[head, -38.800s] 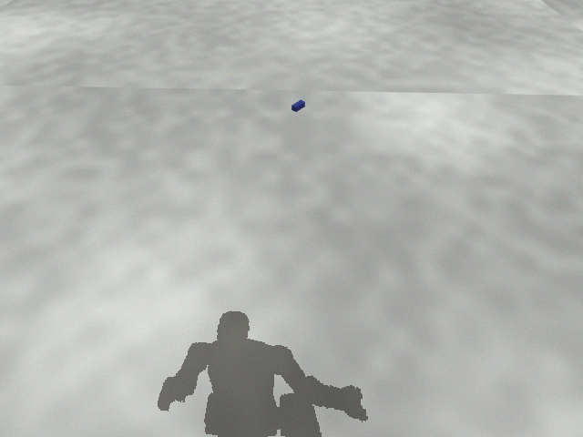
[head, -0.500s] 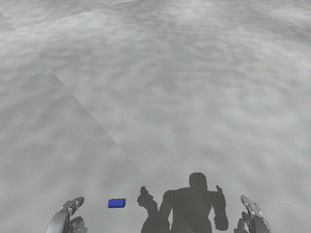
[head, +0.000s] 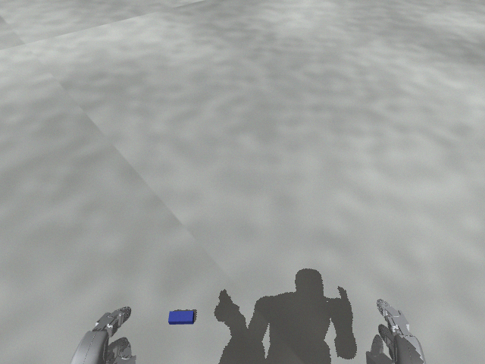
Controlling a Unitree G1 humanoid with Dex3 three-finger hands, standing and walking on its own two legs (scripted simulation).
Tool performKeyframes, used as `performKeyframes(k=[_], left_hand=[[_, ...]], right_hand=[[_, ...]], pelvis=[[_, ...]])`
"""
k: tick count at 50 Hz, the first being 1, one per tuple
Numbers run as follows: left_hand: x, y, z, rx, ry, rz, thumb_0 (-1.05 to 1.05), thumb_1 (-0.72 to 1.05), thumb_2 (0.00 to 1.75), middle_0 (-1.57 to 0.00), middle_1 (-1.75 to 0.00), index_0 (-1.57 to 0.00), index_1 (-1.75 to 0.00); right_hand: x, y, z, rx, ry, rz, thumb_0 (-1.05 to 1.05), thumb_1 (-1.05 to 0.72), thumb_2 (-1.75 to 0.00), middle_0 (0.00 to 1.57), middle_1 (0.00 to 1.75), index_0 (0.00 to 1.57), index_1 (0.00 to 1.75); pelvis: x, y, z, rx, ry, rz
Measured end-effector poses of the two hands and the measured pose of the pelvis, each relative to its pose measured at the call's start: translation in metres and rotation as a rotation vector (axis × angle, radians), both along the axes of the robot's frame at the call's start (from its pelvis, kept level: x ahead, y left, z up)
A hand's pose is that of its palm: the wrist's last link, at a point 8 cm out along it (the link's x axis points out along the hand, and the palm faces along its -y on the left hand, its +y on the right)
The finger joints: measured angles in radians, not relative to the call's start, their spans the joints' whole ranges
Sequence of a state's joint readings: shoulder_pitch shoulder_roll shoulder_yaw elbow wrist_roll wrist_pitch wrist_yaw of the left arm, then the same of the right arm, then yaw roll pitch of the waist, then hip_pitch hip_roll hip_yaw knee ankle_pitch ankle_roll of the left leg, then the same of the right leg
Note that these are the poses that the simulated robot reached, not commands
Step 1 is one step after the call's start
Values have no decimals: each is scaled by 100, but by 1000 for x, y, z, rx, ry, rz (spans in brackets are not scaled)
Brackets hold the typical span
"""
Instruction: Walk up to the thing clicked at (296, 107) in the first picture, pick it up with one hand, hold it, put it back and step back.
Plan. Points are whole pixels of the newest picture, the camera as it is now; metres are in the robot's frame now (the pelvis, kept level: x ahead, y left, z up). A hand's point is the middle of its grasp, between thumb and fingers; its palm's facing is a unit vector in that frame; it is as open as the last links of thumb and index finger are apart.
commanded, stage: home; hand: left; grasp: from above
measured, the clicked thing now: (181, 317) +0.43 +0.23 -0.70
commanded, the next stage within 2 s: stand in 0.82 s
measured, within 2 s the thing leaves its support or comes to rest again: neither
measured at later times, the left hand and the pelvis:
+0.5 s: hand (130, 360) +0.17 +0.18 -0.04, palm faces +0.03 -0.98 -0.21, open 7.4 cm; pelvis +0.00 +0.00 +0.00, yaw +0 degrees
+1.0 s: hand out of the picture +0.16 +0.19 -0.07, palm faces +0.00 -0.96 -0.29, open 7.4 cm; pelvis -0.01 +0.00 +0.01, yaw +0 degrees
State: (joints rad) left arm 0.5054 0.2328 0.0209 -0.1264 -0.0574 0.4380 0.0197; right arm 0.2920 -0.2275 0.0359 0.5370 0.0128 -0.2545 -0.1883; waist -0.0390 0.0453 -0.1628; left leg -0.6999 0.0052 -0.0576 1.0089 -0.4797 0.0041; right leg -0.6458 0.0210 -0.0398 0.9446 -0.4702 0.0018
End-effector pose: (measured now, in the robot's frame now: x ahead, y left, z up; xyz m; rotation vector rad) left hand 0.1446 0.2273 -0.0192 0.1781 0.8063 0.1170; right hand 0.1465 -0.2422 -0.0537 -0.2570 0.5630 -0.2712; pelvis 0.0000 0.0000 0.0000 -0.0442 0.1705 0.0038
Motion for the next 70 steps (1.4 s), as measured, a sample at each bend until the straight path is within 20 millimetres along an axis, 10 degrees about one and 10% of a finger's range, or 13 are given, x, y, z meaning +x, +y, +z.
performKeyframes(k=[46,50,70], left_hand=[[0,-1,1,6,-5,-2,1,90,90,-20,-30,-20,-30],[5,10,-18,96,-24,-44,1,90,90,-21,-30,-21,-30],[-84,59,-50,111,356,84,1,90,90,-20,-30,-20,-30]], right_hand=[[-4,-2,-2,7,12,-9,1,-90,-90,21,30,21,30],[-9,-8,-18,-39,232,116,1,-90,-90,21,30,21,30],[-80,-22,-13,41,592,-21,1,-91,-90,21,30,21,30]], pelvis=[[0,-1,-1,1,3,-1],[-7,-2,9,31,-82,-6],[-2,12,51,38,-217,-12]])
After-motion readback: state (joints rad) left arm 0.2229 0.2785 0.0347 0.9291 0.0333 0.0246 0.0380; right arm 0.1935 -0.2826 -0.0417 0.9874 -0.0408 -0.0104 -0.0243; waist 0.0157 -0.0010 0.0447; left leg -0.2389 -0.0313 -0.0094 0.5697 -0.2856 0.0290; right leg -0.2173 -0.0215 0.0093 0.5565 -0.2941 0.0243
